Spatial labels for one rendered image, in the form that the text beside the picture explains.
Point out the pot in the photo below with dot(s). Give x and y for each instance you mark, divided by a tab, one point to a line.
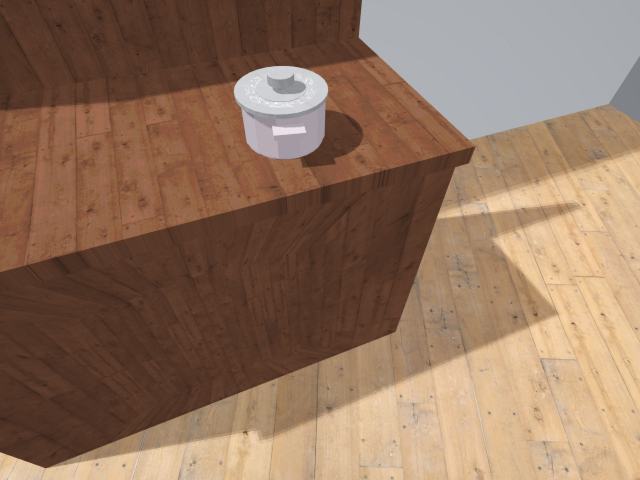
285	138

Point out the knob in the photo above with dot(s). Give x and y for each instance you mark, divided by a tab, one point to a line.
280	77

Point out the table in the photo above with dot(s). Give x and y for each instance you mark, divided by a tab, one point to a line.
151	262

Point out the lid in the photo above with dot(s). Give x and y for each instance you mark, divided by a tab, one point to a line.
308	93

